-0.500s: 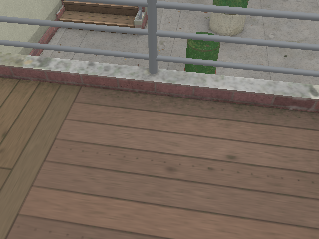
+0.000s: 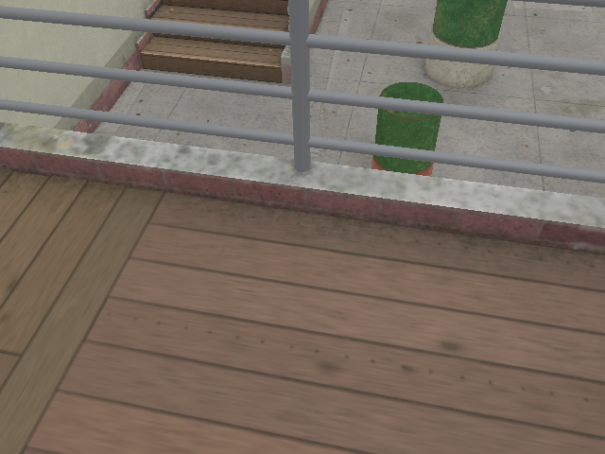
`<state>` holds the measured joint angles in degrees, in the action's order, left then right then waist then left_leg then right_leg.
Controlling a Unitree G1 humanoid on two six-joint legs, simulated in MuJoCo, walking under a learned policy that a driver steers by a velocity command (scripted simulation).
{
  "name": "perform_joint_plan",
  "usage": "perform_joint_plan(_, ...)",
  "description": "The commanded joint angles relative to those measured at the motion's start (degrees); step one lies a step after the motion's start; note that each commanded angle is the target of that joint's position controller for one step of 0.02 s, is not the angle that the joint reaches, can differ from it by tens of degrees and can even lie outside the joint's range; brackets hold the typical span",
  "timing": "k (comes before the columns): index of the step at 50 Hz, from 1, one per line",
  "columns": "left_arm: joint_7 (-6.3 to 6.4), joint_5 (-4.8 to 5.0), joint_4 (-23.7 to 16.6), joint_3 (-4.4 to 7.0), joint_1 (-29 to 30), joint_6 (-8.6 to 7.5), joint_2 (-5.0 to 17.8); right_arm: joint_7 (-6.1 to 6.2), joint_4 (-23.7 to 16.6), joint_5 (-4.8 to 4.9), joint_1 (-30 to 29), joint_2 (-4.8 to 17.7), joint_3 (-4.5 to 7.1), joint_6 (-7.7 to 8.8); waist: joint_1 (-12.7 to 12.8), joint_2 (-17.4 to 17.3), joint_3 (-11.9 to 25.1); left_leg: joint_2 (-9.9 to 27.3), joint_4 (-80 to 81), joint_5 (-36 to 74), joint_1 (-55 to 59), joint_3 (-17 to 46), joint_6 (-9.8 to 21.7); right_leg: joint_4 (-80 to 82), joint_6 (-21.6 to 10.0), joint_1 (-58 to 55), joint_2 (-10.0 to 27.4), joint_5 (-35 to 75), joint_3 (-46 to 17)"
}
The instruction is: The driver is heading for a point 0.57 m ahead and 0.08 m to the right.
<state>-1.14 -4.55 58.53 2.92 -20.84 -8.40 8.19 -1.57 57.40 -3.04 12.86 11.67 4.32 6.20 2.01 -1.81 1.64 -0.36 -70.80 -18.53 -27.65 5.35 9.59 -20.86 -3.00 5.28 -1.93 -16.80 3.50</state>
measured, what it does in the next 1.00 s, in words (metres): walks ahead: left foot, then right foot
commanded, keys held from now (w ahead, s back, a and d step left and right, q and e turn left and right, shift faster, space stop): w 0.50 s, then w+e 0.18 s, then no key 0.32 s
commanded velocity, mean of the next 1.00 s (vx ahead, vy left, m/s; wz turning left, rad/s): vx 0.40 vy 0.00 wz -0.09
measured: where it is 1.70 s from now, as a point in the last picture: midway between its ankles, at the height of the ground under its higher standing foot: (333, 439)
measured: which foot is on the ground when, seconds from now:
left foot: up 0.00-0.28, down 0.30-0.86, up 0.88-1.00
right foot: down 0.00-0.32, up 0.34-0.82, down 0.84-1.00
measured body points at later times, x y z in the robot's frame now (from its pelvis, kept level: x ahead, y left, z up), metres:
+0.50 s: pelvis +0.26 +0.04 +0.00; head +0.28 +0.05 +0.45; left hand +0.36 +0.30 -0.13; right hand +0.31 -0.21 -0.14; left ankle +0.29 +0.12 -0.74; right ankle +0.23 -0.10 -0.62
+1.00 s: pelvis +0.49 -0.02 -0.01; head +0.54 -0.04 +0.44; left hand +0.64 +0.21 -0.13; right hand +0.52 -0.29 -0.16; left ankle +0.44 +0.13 -0.67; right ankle +0.57 -0.12 -0.74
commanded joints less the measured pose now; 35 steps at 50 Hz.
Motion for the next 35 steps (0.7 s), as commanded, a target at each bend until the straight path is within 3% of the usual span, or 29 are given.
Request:
perform_joint_plan(1,0.36,0.2,-2.67,-1.84,0.33,0.97,0.14,-1.2,-4.07,-0.5,-3.35,-1.11,-0.3,0.48,-3.37,2.52,-5.94,4.84,-5.59,8.83,-20.37,0.71,0.83,13.15,-11.42,-3.58,16.77,15.25,-14.01)
perform_joint_plan(3,0.9,0.07,-2.66,-2.28,-1.34,0.81,0.17,-1.5,-5.49,-0.73,-7.9,-1.26,-0.44,-0.04,-2.74,3.12,-4.08,6.6,4.79,14.19,-18.61,-2.83,-2.15,14.68,-11.07,-3.1,13.97,20.36,-9.1)
perform_joint_plan(5,0.28,0.44,-1.63,-2.6,-4.0,0.47,0.69,-1.33,-7.43,-0.38,-13.87,-3.01,-1.35,-0.71,-1.41,3.02,-4.8,6.19,21.01,16.23,-10.4,-6.89,-5.21,14.78,-10.6,2.68,10.59,25.14,-4.2)
perform_joint_plan(7,-1.22,1.78,0.73,-1.92,-8.4,0.3,3.99,-1.19,-8.88,-0.21,-17.33,-2.94,-1.61,-1.73,-0.55,5.53,-5.84,4.99,27.74,12.53,-7.79,-8.14,-7.14,14.59,-11.52,1.68,13.46,30.61,-5.62)
perform_joint_plan(10,-2.16,1.77,2.15,-1.25,-9.86,0.15,4.87,-0.61,-9.79,-0.24,-18.65,0.48,-0.56,-2.46,-1.05,5.74,-6.61,4.65,34.8,14.15,-11.46,-6.85,-5.02,12.31,-11.89,-8.06,17.42,35.1,-7.28)
perform_joint_plan(12,-1.73,1.07,2.53,-0.84,-10.94,0.8,5.14,-0.52,-10.7,0.14,-20.69,1.01,-0.22,-2.34,-1.11,5.71,-5.22,2.59,37.25,13.71,-7.71,-8.99,-3.01,10.43,-10.78,-11.46,17.23,38.94,-6.05)
perform_joint_plan(13,-1.58,0.85,2.35,-0.63,-10.48,1.09,5.53,-0.42,-10.91,0.71,-20.3,1.39,0.04,-2.2,-2.31,5.83,-3.93,0.92,38.61,15.15,-2.59,-10.98,-1.77,8.17,-9.51,-11.11,16.05,44.95,-4.61)
perform_joint_plan(14,-1.56,0.57,2.29,-0.39,-10.59,1.29,5.9,-0.19,-10.68,1.44,-18.41,2.56,0.59,-1.95,-3.68,5.86,-1.59,-0.49,38.06,16.31,5.34,-11.79,-0.24,4.22,-7.29,-9.03,14.12,51.7,-2.92)
perform_joint_plan(15,-1.67,0.25,1.8,-0.05,-10.28,1.21,6.18,0.16,-9.03,1.69,-11.64,4.55,1.48,-1.65,-5.78,5.57,3.15,-0.46,34.56,18.51,18.05,-10.39,1.6,-3.55,-4.08,-3.75,10.92,52.16,-1.15)
perform_joint_plan(16,1.64,6.06,-0.35,0.7,-8.26,2.05,7.71,0.96,-4.48,6.45,7.03,11.55,3.96,-0.97,-11.99,4.93,9.3,9.75,30.24,26.45,43.77,5.49,6.82,-27.91,1.04,19.49,5.53,48.0,0.88)
perform_joint_plan(17,2.34,6.37,-0.14,-1.19,-9.09,1.18,3.52,1.61,-1.95,6.4,17.71,14.86,4.64,-1.61,-14.14,-6.86,20.95,21.87,44.68,19.96,53.71,28.28,12.06,-52.09,4.33,27.84,-2.71,-1.73,-1.86)
perform_joint_plan(18,1.76,7.19,-0.29,-0.6,-6.2,0.05,2.24,1.76,-1.56,5.7,14.82,11.1,2.95,-1.19,-11.9,-9.09,19.29,22.05,50.13,17.28,51.73,34.46,11.0,-63.22,3.1,35.19,-1.94,-13.89,-11.1)
perform_joint_plan(19,1.52,8.17,-3.46,-0.08,0.51,-0.49,3.85,1.97,-2.65,4.71,7.3,8.1,1.76,-0.92,-9.03,-8.18,9.95,20.74,51.62,16.97,42.06,25.73,8.1,-65.63,2.01,40.39,1.95,-9.24,-10.24)
perform_joint_plan(20,1.57,7.75,-5.66,0.57,5.8,-0.53,5.93,1.84,-3.36,3.65,2.07,3.85,0.45,-0.65,-7.48,-3.77,6.11,19.44,53.65,18.7,32.86,18.16,6.47,-64.28,0.67,39.86,4.77,-3.83,-8.32)
perform_joint_plan(21,1.8,7.04,-6.65,1.29,6.8,0.08,6.02,1.22,-3.07,2.73,-0.47,1.33,-0.52,-0.14,-4.87,-1.16,3.27,17.81,56.53,19.12,24.36,12.31,5.23,-62.11,-0.29,36.4,7.14,-0.67,-6.98)
perform_joint_plan(22,2.04,6.51,-6.91,1.58,5.05,1.19,5.14,0.88,-2.56,2.33,-1.85,0.48,-0.92,0.2,-2.68,-1.05,2.55,15.75,58.65,16.04,18.98,8.79,4.31,-59.91,-1.0,32.87,8.97,0.7,-7.04)
perform_joint_plan(24,2.55,6.8,-7.19,1.49,3.1,3.03,3.37,0.7,-1.72,2.68,-2.26,1.95,-0.9,0.27,-0.43,-1.67,-0.63,13.8,62.07,10.16,12.93,5.05,3.81,-55.98,-1.46,32.48,10.42,1.41,-6.99)
perform_joint_plan(27,2.88,5.72,-9.1,1.75,7.3,4.01,5.59,1.45,-1.12,2.34,-0.64,5.82,-0.39,0.45,0.23,-0.71,-3.71,13.0,64.53,13.82,9.54,0.03,3.88,-46.79,0.41,36.78,11.65,9.67,-6.48)
perform_joint_plan(29,2.49,5.18,-10.32,1.59,11.4,3.9,6.41,2.05,-1.05,2.28,0.42,7.28,-0.22,0.52,-0.64,-0.5,-3.45,11.87,64.41,17.87,10.09,-3.62,2.76,-37.97,0.96,36.98,11.67,17.58,-6.03)
perform_joint_plan(31,1.85,5.47,-11.42,1.25,15.73,3.73,6.52,2.49,-1.12,2.74,2.08,8.26,-0.15,0.65,-2.21,-0.15,-2.93,11.29,64.6,20.2,12.07,-6.43,1.6,-28.89,0.9,34.7,10.38,23.14,-4.8)
perform_joint_plan(34,1.08,6.1,-13.23,0.81,21.58,3.9,6.9,2.82,0.01,3.11,6.04,9.6,0.11,0.57,-4.68,0.59,-4.04,13.2,64.96,20.12,20.6,-8.13,0.55,-20.42,0.57,35.75,8.79,23.31,-3.91)
perform_joint_plan(35,0.85,5.76,-14.18,0.71,23.41,3.93,7.18,2.87,0.05,3.04,5.79,9.9,0.16,0.14,-5.11,0.81,-5.24,13.29,63.39,23.47,22.99,-8.88,0.26,-17.75,0.42,36.12,8.77,22.36,-3.79)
